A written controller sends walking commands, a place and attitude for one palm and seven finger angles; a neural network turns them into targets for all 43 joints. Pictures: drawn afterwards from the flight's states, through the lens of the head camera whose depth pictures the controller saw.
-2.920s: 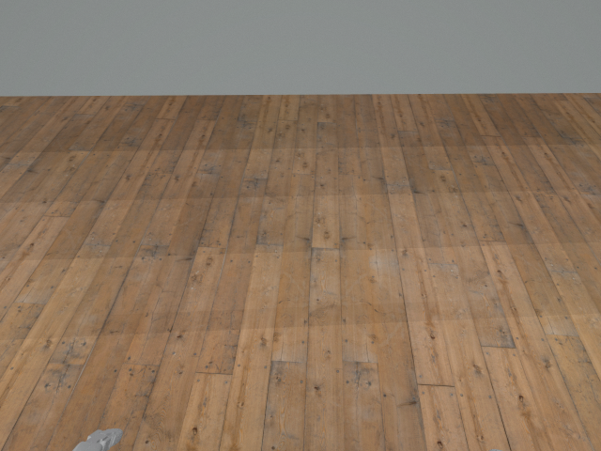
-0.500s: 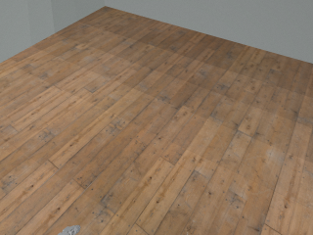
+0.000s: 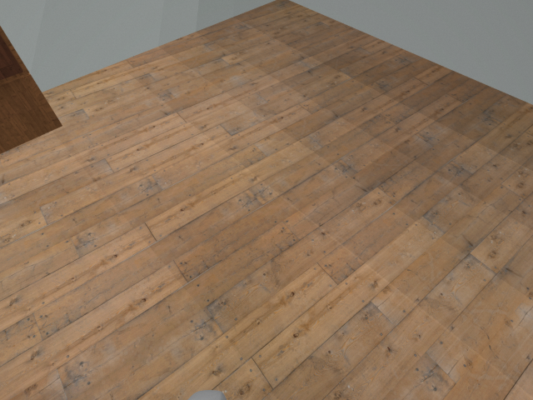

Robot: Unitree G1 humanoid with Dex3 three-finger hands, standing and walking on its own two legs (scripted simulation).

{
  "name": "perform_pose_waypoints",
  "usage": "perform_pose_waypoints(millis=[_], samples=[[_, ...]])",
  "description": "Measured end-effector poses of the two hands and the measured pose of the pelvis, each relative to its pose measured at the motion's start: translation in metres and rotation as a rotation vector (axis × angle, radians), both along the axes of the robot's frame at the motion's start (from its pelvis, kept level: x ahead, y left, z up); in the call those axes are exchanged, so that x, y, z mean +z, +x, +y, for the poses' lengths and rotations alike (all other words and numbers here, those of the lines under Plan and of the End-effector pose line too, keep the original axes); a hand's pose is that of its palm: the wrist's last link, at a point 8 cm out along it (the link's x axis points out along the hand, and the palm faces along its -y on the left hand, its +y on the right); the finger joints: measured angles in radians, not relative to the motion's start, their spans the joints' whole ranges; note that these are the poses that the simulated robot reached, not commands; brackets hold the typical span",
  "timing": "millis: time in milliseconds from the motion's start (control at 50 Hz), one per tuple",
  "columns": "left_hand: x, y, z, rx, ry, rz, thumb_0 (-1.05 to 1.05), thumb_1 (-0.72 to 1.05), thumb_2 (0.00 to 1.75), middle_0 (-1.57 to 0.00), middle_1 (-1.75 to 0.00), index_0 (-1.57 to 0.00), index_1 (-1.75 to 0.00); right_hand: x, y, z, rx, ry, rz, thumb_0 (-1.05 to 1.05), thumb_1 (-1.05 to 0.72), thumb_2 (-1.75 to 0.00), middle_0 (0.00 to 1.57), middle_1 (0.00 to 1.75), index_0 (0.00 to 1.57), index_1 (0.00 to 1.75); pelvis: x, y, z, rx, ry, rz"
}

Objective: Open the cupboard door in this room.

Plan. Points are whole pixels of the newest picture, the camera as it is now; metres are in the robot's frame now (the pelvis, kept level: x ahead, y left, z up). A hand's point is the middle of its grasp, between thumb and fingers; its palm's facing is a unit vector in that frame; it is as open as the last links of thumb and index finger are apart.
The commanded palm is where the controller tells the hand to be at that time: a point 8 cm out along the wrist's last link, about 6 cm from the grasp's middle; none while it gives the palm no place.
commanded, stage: turn or walk to find it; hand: left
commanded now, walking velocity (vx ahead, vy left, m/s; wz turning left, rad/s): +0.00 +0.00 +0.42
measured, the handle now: out of the picture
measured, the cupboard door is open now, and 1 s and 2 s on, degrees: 0 0 0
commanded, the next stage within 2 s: stand and wait in 0.80 s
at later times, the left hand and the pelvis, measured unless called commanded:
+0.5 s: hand out of the picture +0.05 +0.25 -0.16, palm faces +0.21 -0.95 -0.24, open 7.3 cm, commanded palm none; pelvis -0.02 +0.03 +0.01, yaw +11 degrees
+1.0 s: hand out of the picture -0.09 +0.19 -0.17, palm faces +0.42 -0.88 -0.23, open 7.3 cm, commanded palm none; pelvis -0.05 +0.00 +0.00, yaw +23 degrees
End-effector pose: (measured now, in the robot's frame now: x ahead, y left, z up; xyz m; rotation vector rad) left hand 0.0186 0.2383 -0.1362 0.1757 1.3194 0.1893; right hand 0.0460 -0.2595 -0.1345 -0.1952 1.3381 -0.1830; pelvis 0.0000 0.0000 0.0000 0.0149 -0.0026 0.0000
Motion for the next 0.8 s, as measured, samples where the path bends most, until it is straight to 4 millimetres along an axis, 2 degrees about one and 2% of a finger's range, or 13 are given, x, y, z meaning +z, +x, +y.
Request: perform_pose_waypoints(millis=[100,160,260,340,460,540,600,660,800], samples=[[-0.025,-0.036,0.033,0.086,-0.02,0.062,0.0,0.91,0.9,-0.21,-0.3,-0.21,-0.3,0.005,0.045,0.033,0.098,-0.029,-0.113,0.01,-0.91,-0.9,0.2,0.3,0.19,0.3,-0.012,-0.002,0.024,0.047,-0.016,-0.002],[-0.026,-0.043,0.049,0.108,-0.017,0.087,0.01,0.91,0.9,-0.21,-0.3,-0.2,-0.3,0.015,0.06,0.053,0.133,-0.029,-0.166,0.01,-0.9,-0.9,0.2,0.3,0.19,0.3,-0.009,-0.004,0.033,0.051,-0.021,-0.008],[-0.012,-0.03,0.065,0.13,-0.015,0.023,0.01,0.91,0.9,-0.2,-0.3,-0.2,-0.3,0.026,0.066,0.074,0.168,-0.02,-0.189,0.01,-0.9,-0.9,0.2,0.3,0.2,0.3,0.003,-0.007,0.043,0.091,-0.04,-0.007],[-0.003,-0.014,0.071,0.139,-0.001,-0.052,0.01,0.91,0.9,-0.2,-0.3,-0.2,-0.3,0.025,0.059,0.081,0.179,-0.003,-0.179,0.01,-0.9,-0.9,0.2,0.3,0.2,0.3,0.006,-0.01,0.045,0.123,-0.042,-0.009],[0.008,0.008,0.065,0.14,0.021,-0.136,0.0,0.91,0.9,-0.2,-0.3,-0.2,-0.3,0.015,0.033,0.071,0.173,0.016,-0.117,0.01,-0.9,-0.9,0.2,0.3,0.2,0.3,0.006,-0.015,0.037,0.169,-0.034,-0.009],[0.015,0.018,0.05,0.134,0.036,-0.178,0.0,0.91,0.9,-0.2,-0.3,-0.2,-0.3,0.004,0.014,0.053,0.163,0.027,-0.062,0.01,-0.9,-0.9,0.2,0.3,0.2,0.3,0.004,-0.02,0.024,0.198,-0.024,-0.004],[0.018,0.018,0.035,0.138,0.055,-0.205,0.0,0.91,0.9,-0.2,-0.3,-0.2,-0.3,-0.008,0.004,0.036,0.162,0.041,-0.027,0.01,-0.9,-0.9,0.2,0.3,0.2,0.3,-0.002,-0.022,0.01,0.219,-0.007,0.002],[0.021,0.007,0.02,0.149,0.074,-0.213,0.0,0.91,0.9,-0.2,-0.3,-0.2,-0.3,-0.017,0.0,0.02,0.17,0.05,0.0,0.01,-0.9,-0.9,0.2,0.3,0.2,0.3,-0.005,-0.026,-0.002,0.248,-0.004,-0.005],[0.027,-0.043,-0.003,0.251,0.07,-0.161,0.0,0.91,0.9,-0.21,-0.3,-0.21,-0.3,-0.011,0.009,0.003,0.244,0.048,0.028,0.01,-0.9,-0.9,0.2,0.3,0.19,0.3,0.004,-0.03,-0.014,0.332,0.016,-0.019]])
